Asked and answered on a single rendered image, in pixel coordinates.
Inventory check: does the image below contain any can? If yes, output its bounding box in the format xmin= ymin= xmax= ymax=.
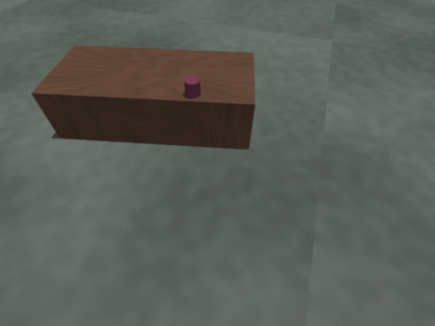
xmin=184 ymin=75 xmax=201 ymax=98

